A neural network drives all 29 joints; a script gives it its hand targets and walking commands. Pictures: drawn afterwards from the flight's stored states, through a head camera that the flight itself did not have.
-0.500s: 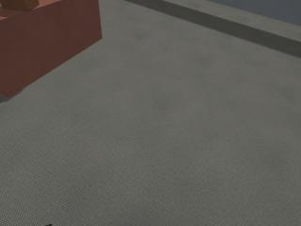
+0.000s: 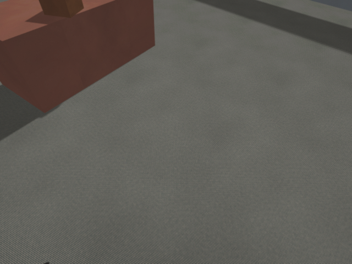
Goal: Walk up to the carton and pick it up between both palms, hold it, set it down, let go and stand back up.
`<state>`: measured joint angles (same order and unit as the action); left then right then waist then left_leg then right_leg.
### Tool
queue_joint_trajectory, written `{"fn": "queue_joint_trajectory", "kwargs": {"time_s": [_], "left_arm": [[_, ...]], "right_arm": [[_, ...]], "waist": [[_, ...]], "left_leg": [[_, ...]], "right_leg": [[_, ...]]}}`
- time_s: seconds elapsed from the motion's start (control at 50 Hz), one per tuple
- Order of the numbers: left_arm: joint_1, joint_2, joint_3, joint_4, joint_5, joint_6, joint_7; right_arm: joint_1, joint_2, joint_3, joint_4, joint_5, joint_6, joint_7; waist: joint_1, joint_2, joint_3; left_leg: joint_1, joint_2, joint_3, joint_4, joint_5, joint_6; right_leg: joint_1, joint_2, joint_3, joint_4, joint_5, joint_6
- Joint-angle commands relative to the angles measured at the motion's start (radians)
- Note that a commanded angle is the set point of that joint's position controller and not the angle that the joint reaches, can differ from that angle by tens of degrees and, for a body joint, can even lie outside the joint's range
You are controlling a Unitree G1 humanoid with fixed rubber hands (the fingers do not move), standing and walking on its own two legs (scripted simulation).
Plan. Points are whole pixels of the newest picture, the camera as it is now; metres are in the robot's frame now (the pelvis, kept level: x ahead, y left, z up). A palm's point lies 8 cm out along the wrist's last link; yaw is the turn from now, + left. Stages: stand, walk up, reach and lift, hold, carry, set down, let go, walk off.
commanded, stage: walk up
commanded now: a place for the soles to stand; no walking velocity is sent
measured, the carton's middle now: out of the picture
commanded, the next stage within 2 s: none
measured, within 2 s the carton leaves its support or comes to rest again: neither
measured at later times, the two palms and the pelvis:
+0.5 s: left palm (54, 220) +0.26 +0.33 -0.12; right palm (263, 196) +0.35 -0.26 -0.13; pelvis +0.22 +0.01 -0.03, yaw +12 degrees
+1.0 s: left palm (73, 147) +0.48 +0.34 -0.10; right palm (235, 130) +0.63 -0.23 -0.15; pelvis +0.49 +0.02 -0.02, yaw +20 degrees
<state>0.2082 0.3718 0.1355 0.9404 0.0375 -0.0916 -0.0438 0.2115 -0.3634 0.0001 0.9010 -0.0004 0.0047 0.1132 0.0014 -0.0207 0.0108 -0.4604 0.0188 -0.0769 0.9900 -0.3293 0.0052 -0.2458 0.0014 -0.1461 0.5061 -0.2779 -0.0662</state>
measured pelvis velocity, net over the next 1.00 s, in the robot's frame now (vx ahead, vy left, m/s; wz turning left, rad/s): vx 0.49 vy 0.02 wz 0.35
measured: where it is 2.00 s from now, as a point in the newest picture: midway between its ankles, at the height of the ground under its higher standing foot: (176, 148)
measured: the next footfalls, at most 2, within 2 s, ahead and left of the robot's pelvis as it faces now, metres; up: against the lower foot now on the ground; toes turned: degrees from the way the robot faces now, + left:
left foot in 0.28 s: +0.28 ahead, +0.17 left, +0.00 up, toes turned +12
right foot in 0.50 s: +0.27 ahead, -0.05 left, +0.00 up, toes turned +2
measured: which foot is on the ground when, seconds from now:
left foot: up 0.00-0.26, down 0.28-0.50, up 0.52-0.80, down 0.82-1.00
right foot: down 0.00-0.30, up 0.32-0.48, down 0.50-0.84, up 0.86-1.00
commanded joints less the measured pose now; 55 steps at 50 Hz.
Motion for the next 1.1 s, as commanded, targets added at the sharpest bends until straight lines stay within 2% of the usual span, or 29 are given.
{"fn": "queue_joint_trajectory", "kwargs": {"time_s": [0.0,0.16,0.2,0.24,0.26,0.28,0.3,0.32,0.4,0.44,0.46,0.48,0.5,0.52,0.54,0.6,0.64,0.72,0.78,0.8,0.82,0.84,0.88,0.94,1.0,1.02,1.04,1.06,1.08], "left_arm": [[0.012,0.238,0.047,-0.124,-0.014,-0.035,0.026],[0.017,0.3,0.061,-0.138,-0.007,-0.007,0.013],[-0.032,0.3,0.047,-0.167,-0.006,-0.001,0.007],[-0.162,0.293,0.054,-0.19,0.005,0.004,0.008],[-0.123,0.239,0.03,-0.192,0.0,0.007,0.004],[-0.112,0.155,0.003,-0.224,-0.002,0.002,-0.01],[-0.112,0.232,0.015,-0.237,-0.016,0.003,-0.01],[-0.123,0.285,0.019,-0.194,-0.017,-0.007,-0.012],[-0.013,0.284,0.036,-0.12,-0.017,0.0,-0.03],[0.071,0.247,0.044,-0.111,-0.015,0.003,-0.026],[0.269,0.261,0.057,-0.066,-0.021,-0.002,-0.015],[0.44,0.394,0.094,-0.023,0.009,-0.012,0.016],[0.271,0.445,0.103,-0.073,0.006,-0.009,0.038],[0.145,0.397,0.082,-0.129,0.0,-0.018,0.05],[0.1,0.359,0.071,-0.134,0.0,-0.029,0.052],[0.071,0.239,0.034,-0.144,-0.009,-0.026,0.047],[0.124,0.237,0.035,-0.123,-0.014,-0.009,0.048],[0.064,0.24,0.031,-0.166,-0.044,0.02,0.052],[0.022,0.255,0.023,-0.202,-0.057,0.045,0.045],[0.006,0.204,0.011,-0.233,-0.048,0.039,0.043],[-0.054,0.135,-0.007,-0.265,-0.037,0.028,0.023],[-0.053,0.245,0.006,-0.276,-0.056,0.021,0.022],[-0.124,0.243,-0.02,-0.268,-0.044,-0.001,0.003],[-0.067,0.261,0.003,-0.225,-0.025,0.004,-0.019],[0.018,0.214,0.016,-0.216,-0.024,0.002,-0.019],[0.111,0.233,0.025,-0.181,-0.01,-0.013,-0.007],[0.302,0.279,0.053,-0.119,-0.004,-0.02,0.008],[0.45,0.411,0.082,-0.091,0.01,-0.028,0.028],[0.331,0.442,0.074,-0.141,0.0,-0.025,0.041]], "right_arm": [[-0.074,-0.209,-0.107,-0.095,0.004,-0.031,0.003],[-0.261,-0.18,-0.087,-0.124,-0.007,-0.028,0.008],[-0.198,-0.201,-0.099,-0.1,-0.019,-0.036,0.002],[0.128,-0.257,-0.137,0.003,-0.032,-0.031,-0.017],[0.31,-0.308,-0.172,0.049,-0.04,-0.032,-0.037],[0.291,-0.429,-0.202,0.026,-0.039,-0.034,-0.06],[0.172,-0.432,-0.177,-0.035,-0.008,-0.039,-0.056],[0.051,-0.393,-0.162,-0.061,0.006,-0.035,-0.062],[-0.157,-0.331,-0.122,-0.126,-0.022,-0.043,-0.063],[-0.193,-0.31,-0.13,-0.163,-0.032,-0.038,-0.058],[-0.301,-0.301,-0.134,-0.204,-0.026,-0.034,-0.06],[-0.354,-0.128,-0.085,-0.239,-0.017,-0.038,-0.066],[-0.265,-0.112,-0.08,-0.222,-0.019,-0.037,-0.073],[-0.215,-0.218,-0.11,-0.172,-0.013,-0.033,-0.067],[-0.19,-0.242,-0.114,-0.128,-0.004,-0.036,-0.065],[-0.033,-0.202,-0.103,-0.072,0.009,-0.021,-0.048],[-0.095,-0.165,-0.082,-0.082,0.009,-0.003,-0.038],[-0.081,-0.139,-0.077,-0.073,-0.016,-0.001,-0.041],[0.215,-0.152,-0.129,0.003,-0.039,-0.011,-0.087],[0.316,-0.224,-0.155,0.005,-0.067,-0.01,-0.094],[0.347,-0.347,-0.187,0.009,-0.062,-0.01,-0.117],[0.274,-0.402,-0.179,-0.033,-0.001,-0.026,-0.126],[0.123,-0.355,-0.139,-0.053,-0.01,-0.054,-0.133],[-0.018,-0.29,-0.1,-0.079,-0.018,-0.088,-0.128],[-0.035,-0.308,-0.122,-0.105,-0.032,-0.107,-0.113],[-0.094,-0.29,-0.12,-0.135,-0.028,-0.101,-0.11],[-0.172,-0.215,-0.099,-0.166,-0.025,-0.1,-0.111],[-0.139,-0.074,-0.061,-0.194,-0.012,-0.103,-0.109],[-0.07,-0.156,-0.081,-0.158,-0.01,-0.083,-0.115]], "waist": [[0.06,-0.043,-0.115],[0.1,-0.097,-0.014],[0.042,-0.047,-0.051],[-0.133,0.002,-0.164],[-0.223,0.083,-0.258],[-0.191,0.436,-0.182],[-0.118,0.375,-0.106],[-0.051,0.226,0.01],[0.08,0.264,0.117],[0.105,0.28,0.096],[0.224,0.274,0.042],[0.319,-0.228,-0.001],[0.236,-0.229,0.036],[0.176,-0.061,0.043],[0.133,0.06,0.041],[0.037,-0.096,-0.071],[0.073,-0.181,0.008],[0.021,-0.027,-0.027],[-0.142,-0.009,-0.263],[-0.207,0.011,-0.275],[-0.187,0.201,-0.162],[-0.145,0.17,-0.126],[-0.07,0.039,0.11],[0.038,0.051,0.225],[0.066,0.182,0.118],[0.114,0.109,0.07],[0.25,-0.034,0.03],[0.297,-0.379,-0.049],[0.223,-0.249,-0.049]], "left_leg": [[-0.277,0.118,0.051,-0.024,0.125,-0.01],[-0.274,0.077,0.207,-0.372,0.254,-0.005],[-0.067,0.076,0.24,-0.41,0.212,0.031],[0.364,-0.011,0.228,-0.379,0.048,0.113],[0.636,0.001,0.011,-0.419,-0.072,0.157],[0.704,0.237,-0.509,-0.643,-0.31,0.237],[0.575,0.338,-0.924,-0.858,-0.634,0.375],[0.405,0.343,-0.813,-0.869,-0.665,0.358],[-0.211,0.181,-0.386,-0.827,-0.331,0.154],[-0.263,0.142,-0.358,-0.75,-0.239,0.137],[-0.463,0.062,-0.211,-0.599,-0.21,0.06],[-0.669,-0.156,0.04,-0.168,-0.186,-0.033],[-0.71,-0.072,0.006,0.085,-0.105,-0.017],[-0.622,-0.02,-0.046,0.136,0.006,-0.011],[-0.558,-0.003,-0.048,0.162,0.093,-0.012],[-0.336,0.023,0.085,0.118,0.108,-0.003],[-0.269,-0.03,0.207,-0.007,0.055,0.013],[-0.047,-0.135,0.373,-0.488,0.164,0.001],[0.458,-0.16,0.299,-0.589,0.262,0.127],[0.718,-0.044,0.047,-0.51,0.178,0.237],[0.779,0.257,-0.512,-0.59,-0.004,0.364],[0.689,0.454,-0.969,-0.785,-0.349,0.509],[0.467,0.407,-0.732,-0.812,-0.291,0.408],[0.042,0.264,-0.378,-0.797,-0.023,0.248],[0.056,0.253,-0.313,-0.66,0.083,0.243],[-0.078,0.198,-0.271,-0.481,0.063,0.193],[-0.332,0.034,-0.145,-0.258,0.02,0.098],[-0.443,-0.196,-0.026,0.145,-0.23,0.049],[-0.492,-0.168,-0.097,0.285,-0.16,0.026]], "right_leg": [[0.452,-0.284,0.128,-0.213,0.348,0.041],[0.467,-0.304,-0.033,-0.151,0.351,-0.01],[0.329,-0.298,-0.052,-0.083,0.377,-0.025],[0.089,-0.23,-0.106,0.279,0.432,-0.001],[-0.134,-0.133,-0.069,0.588,0.292,0.021],[-0.467,0.062,-0.049,0.762,-0.24,0.072],[-0.547,0.061,0.153,0.765,-0.336,0.064],[-0.519,-0.01,0.201,0.765,-0.282,0.074],[0.011,-0.076,0.2,0.404,-0.379,0.042],[0.175,-0.025,0.169,0.134,-0.357,0.017],[0.513,-0.021,0.173,-0.063,-0.171,-0.01],[0.728,-0.259,0.436,-0.381,-0.456,0.015],[0.571,-0.543,0.685,-0.473,-0.605,0.042],[0.5,-0.561,0.655,-0.479,-0.522,0.063],[0.502,-0.5,0.547,-0.412,-0.231,0.117],[0.545,-0.271,0.056,-0.237,0.59,0.244],[0.477,-0.162,-0.041,-0.239,0.747,0.309],[0.514,-0.095,-0.131,-0.043,0.88,0.211],[0.307,-0.132,-0.101,0.53,0.902,0.098],[-0.046,-0.078,-0.052,0.801,0.542,0.11],[-0.475,0.1,-0.01,0.972,-0.209,0.124],[-0.608,0.018,0.306,1.102,-0.299,0.14],[-0.615,-0.095,0.334,0.91,-0.192,0.097],[-0.291,-0.168,0.321,0.542,-0.201,0.075],[-0.121,-0.128,0.277,0.278,-0.259,0.056],[0.098,-0.132,0.288,0.124,-0.137,0.054],[0.428,-0.124,0.349,-0.045,-0.094,0.039],[0.547,-0.377,0.613,-0.269,-0.342,0.096],[0.475,-0.512,0.881,-0.427,-0.411,0.135]]}}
